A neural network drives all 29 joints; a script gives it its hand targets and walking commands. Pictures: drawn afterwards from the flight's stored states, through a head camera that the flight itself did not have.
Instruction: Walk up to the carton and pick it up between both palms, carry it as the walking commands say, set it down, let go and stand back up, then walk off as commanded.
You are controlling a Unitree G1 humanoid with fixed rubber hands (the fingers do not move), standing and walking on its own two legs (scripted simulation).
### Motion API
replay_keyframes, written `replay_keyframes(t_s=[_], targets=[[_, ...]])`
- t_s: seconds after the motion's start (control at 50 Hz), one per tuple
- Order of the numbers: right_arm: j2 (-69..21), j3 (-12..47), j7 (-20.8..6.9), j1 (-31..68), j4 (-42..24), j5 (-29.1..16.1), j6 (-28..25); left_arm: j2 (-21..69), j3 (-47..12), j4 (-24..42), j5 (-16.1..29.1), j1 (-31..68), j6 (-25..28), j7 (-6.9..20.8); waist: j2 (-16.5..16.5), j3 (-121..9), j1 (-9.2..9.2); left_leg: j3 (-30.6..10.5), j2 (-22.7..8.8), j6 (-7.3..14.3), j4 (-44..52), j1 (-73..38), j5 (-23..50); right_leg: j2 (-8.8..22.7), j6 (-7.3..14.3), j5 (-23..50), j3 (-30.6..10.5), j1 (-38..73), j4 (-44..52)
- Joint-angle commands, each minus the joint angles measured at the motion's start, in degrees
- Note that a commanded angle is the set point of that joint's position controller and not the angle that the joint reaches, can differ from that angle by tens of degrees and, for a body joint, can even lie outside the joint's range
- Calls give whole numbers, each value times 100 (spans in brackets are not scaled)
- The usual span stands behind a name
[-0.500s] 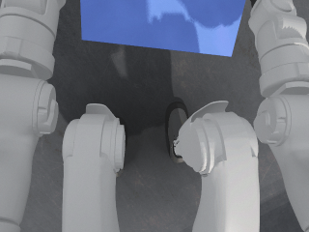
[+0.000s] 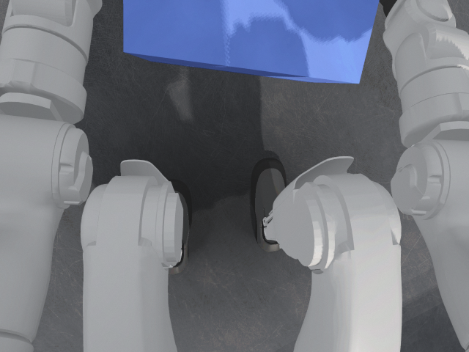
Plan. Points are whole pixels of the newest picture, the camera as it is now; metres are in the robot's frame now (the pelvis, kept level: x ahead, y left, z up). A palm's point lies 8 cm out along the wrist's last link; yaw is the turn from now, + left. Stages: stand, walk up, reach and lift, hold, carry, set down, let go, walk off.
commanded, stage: set down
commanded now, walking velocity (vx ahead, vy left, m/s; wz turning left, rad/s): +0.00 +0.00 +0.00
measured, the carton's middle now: out of the picture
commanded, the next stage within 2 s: none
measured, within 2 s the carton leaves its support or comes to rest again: neither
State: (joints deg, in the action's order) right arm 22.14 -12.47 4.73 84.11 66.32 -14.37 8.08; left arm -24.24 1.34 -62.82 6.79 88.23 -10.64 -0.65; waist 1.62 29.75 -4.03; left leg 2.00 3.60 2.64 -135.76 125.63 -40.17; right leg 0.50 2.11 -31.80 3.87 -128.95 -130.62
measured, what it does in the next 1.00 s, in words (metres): stands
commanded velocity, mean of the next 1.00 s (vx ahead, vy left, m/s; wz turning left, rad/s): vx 0.00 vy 0.00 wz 0.00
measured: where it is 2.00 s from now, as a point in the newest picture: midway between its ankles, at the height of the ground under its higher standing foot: (222, 230)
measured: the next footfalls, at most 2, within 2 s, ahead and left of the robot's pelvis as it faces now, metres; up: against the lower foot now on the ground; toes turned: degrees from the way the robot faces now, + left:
none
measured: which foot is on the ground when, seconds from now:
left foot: down 0.00-1.00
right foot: down 0.00-1.00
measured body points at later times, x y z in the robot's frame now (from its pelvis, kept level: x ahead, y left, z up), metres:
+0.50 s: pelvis +0.00 +0.00 -0.01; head +0.37 +0.01 +0.23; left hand +0.58 +0.15 -0.19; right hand +0.53 -0.24 -0.18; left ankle +0.09 +0.10 -0.31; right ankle +0.12 -0.11 -0.31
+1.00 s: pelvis +0.00 -0.01 -0.01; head +0.37 +0.00 +0.22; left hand +0.58 +0.17 -0.19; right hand +0.53 -0.26 -0.18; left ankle +0.09 +0.10 -0.31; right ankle +0.12 -0.11 -0.31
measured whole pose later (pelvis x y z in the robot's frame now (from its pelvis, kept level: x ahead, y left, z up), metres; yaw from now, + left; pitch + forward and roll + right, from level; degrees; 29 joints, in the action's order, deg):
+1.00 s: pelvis +0.00 -0.01 -0.01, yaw +0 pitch +31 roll -2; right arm 25.0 -12.2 5.3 85.7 69.5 -17.2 4.1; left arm -29.8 -3.7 -64.5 13.3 88.5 -7.0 -2.4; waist 2.2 29.8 -4.3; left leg 1.9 0.6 3.1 -136.5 128.4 -38.7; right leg 2.3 4.2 -30.6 5.6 -131.4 -131.3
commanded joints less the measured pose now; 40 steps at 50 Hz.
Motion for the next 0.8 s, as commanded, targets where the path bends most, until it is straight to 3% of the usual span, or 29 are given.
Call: replay_keyframes(t_s=[0.0, 0.04, 0.06, 0.08, 0.14, 0.18, 0.22, 0.26, 0.3, 0.32, 0.34, 0.36, 0.38, 0.4, 0.42, 0.44, 0.46, 0.48, 0.52, 0.54, 0.58, 0.62, 0.64, 0.66, 0.68, 0.7, 0.72, 0.76, 0.78], targets=[[-4586, 1126, -1404, 2940, -1381, -261, -123, 4738, -1255, 1085, 311, 2349, 165, 1235, -802, -6594, -111, -576, 75, -23, 1587, -2586, 2816, -444, -66, 2651, -308, 3194, 633], [-4451, 1091, -1370, 2707, -1272, -212, -150, 4721, -1318, 1095, 349, 2361, 193, 1245, -874, -6499, -252, -604, 38, -62, 1542, -2447, 2776, -447, -21, 2707, -331, 3151, 624], [-4400, 998, -1371, 2823, -1298, -245, -143, 4604, -1374, 1155, 370, 2496, 183, 1223, -1056, -6462, -215, -591, 33, -69, 1526, -2737, 2724, -433, -16, 2495, -320, 2892, 601], [-4497, 1002, -1374, 2817, -1258, -248, -126, 4572, -1340, 1028, 286, 2372, 158, 1216, -994, -6457, -138, -591, 30, -64, 1500, -2783, 2752, -439, -21, 2487, -332, 2900, 620], [-4460, 942, -1380, 2766, -1106, -192, -131, 4568, -1305, 1058, 339, 2434, 149, 1234, -926, -6333, -335, -629, 25, -36, 1558, -2657, 2596, -416, -38, 2381, -294, 2870, 628], [-4419, 888, -1355, 2714, -1114, -186, -147, 4462, -1239, 954, 279, 2387, 170, 1193, -841, -6252, -255, -709, 8, -10, 1555, -2724, 2560, -398, -53, 2265, -248, 2653, 549], [-4336, 960, -1354, 2793, -1110, -245, -158, 4350, -1313, 1060, 303, 2541, 195, 1200, -1026, -6134, -178, -548, -1, -52, 1489, -2568, 2542, -425, -11, 2378, -358, 2855, 632], [-4162, 938, -1315, 2940, -1116, -261, -167, 4146, -1134, 819, 282, 2404, 196, 1151, -797, -6274, -87, -633, -13, -7, 1502, -2626, 2486, -377, -73, 2266, -321, 2902, 553], [-3941, 924, -1285, 2944, -1170, -243, -234, 4193, -1144, 801, 264, 2427, 187, 1134, -917, -6017, -143, -606, -22, -33, 1555, -2488, 2616, -418, -67, 2394, -298, 2857, 576], [-4009, 894, -1274, 2854, -1014, -271, -203, 4034, -1116, 776, 253, 2344, 219, 1110, -867, -6197, -53, -599, -42, -27, 1494, -2735, 2558, -372, -108, 2270, -302, 2838, 546], [-3559, 745, -1198, 2673, -1000, -245, -264, 3721, -1047, 829, 227, 2234, 244, 1049, -859, -6263, -200, -648, -63, -58, 1533, -2612, 2496, -346, -121, 2305, -217, 2982, 549], [-3525, 805, -1158, 2765, -982, -256, -293, 3660, -995, 709, 229, 2283, 259, 1023, -855, -6254, -59, -567, -31, -63, 1507, -2631, 2509, -356, -106, 2270, -306, 3022, 604], [-3263, 644, -1095, 2630, -895, -164, -313, 3382, -1065, 756, 356, 2402, 304, 977, -837, -6162, -318, -611, -68, -64, 1549, -2529, 2419, -327, -124, 2267, -258, 2973, 651], [-2965, 643, -1022, 2575, -949, -120, -358, 3239, -1046, 800, 296, 2284, 322, 915, -878, -6176, -306, -611, -54, -110, 1547, -2585, 2557, -349, -112, 2358, -233, 3007, 608], [-3083, 783, -992, 2605, -925, -336, -384, 3102, -990, 863, 267, 2341, 341, 858, -1022, -6212, -1, -515, -80, -131, 1477, -2525, 2535, -329, -79, 2456, -419, 3158, 708], [-2603, 619, -907, 2488, -885, -223, -446, 2770, -1011, 796, 319, 2349, 363, 767, -1006, -6439, -188, -651, -109, -148, 1523, -2831, 2698, -299, -108, 2553, -268, 3085, 621], [-2129, 489, -769, 2296, -918, -160, -480, 2483, -870, 712, 312, 2030, 390, 664, -968, -6317, -184, -569, -97, -152, 1468, -2724, 2640, -321, -113, 2454, -309, 3164, 684], [-1557, 255, -586, 2023, -734, -147, -518, 1494, -620, 952, 277, 2249, 472, 473, -929, -6558, -255, -561, -128, -168, 1448, -2704, 2401, -255, -110, 2354, -292, 3365, 669], [-860, 215, -354, 1751, -546, -102, -538, 725, -581, 576, 346, 2218, 477, 253, -837, -6436, -269, -552, -195, -177, 1463, -2540, 2418, -239, -136, 2471, -342, 3370, 772], [-619, 222, -260, 1782, -713, -225, -593, 157, -554, 597, 352, 2130, 527, 104, -764, -6559, -132, -612, -256, -146, 1535, -2667, 2567, -182, -184, 2552, -317, 3334, 722], [-70, 125, -101, 1696, -466, -276, -599, -215, -667, 793, 533, 2299, 551, -51, -981, -7076, -222, -633, -259, -232, 1515, -3024, 2577, -98, -154, 2679, -347, 3516, 732], [181, 83, 14, 1594, -421, -217, -598, -577, -569, 392, 542, 2139, 529, -148, -845, -7021, -255, -574, -282, -189, 1510, -2672, 2473, -126, -171, 2664, -336, 3543, 783], [206, 234, 41, 1518, -325, -214, -560, -793, -415, 318, 521, 2072, 513, -169, -777, -7118, -86, -555, -274, -203, 1443, -2620, 2480, -83, -155, 2710, -455, 3794, 776], [298, 34, 91, 1552, -213, -170, -542, -952, -356, 555, 398, 2199, 547, -227, -894, -7124, -62, -574, -298, -207, 1443, -2642, 2471, -131, -128, 2688, -511, 3569, 710], [325, 40, 89, 1419, -243, -179, -567, -1061, -264, 714, 473, 2340, 559, -214, -867, -7358, -200, -568, -300, -232, 1431, -2737, 2405, -94, -117, 2667, -495, 3673, 775], [356, 52, 127, 1589, -510, -230, -585, -1072, -328, 495, 493, 2215, 550, -243, -962, -7360, -86, -552, -307, -197, 1422, -2842, 2563, -115, -137, 2774, -459, 3643, 764], [570, -86, 151, 1455, -251, -120, -572, -1001, -428, 403, 546, 2175, 513, -244, -945, -7323, -266, -600, -293, -203, 1448, -2861, 2483, -117, -122, 2635, -392, 3449, 742], [623, -176, 143, 1530, -338, -165, -603, -1203, -341, 755, 427, 2258, 532, -263, -1121, -7298, -226, -604, -359, -222, 1468, -2881, 2376, -85, -111, 2604, -441, 3278, 778], [672, -138, 149, 1450, -330, -17, -607, -1053, -335, 431, 495, 2009, 499, -263, -925, -7329, -255, -603, -311, -212, 1480, -2755, 2461, -70, -157, 2662, -400, 3399, 727]])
